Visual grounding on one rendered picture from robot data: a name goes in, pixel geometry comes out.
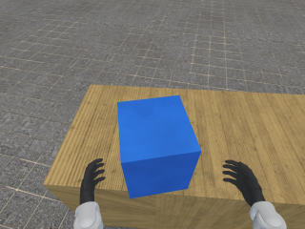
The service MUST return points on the pedestal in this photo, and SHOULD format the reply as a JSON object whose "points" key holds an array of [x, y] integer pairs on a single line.
{"points": [[265, 131]]}

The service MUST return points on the right robot forearm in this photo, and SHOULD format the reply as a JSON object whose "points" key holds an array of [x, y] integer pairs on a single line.
{"points": [[264, 216]]}

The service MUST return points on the left robot forearm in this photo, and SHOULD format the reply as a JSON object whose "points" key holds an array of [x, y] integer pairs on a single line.
{"points": [[87, 216]]}

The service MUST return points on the robot left hand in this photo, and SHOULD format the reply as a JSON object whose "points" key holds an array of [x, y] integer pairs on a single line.
{"points": [[88, 182]]}

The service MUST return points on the robot right hand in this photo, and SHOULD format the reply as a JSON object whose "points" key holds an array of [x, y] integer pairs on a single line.
{"points": [[245, 181]]}

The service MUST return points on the carton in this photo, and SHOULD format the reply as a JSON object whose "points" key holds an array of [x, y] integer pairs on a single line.
{"points": [[158, 147]]}

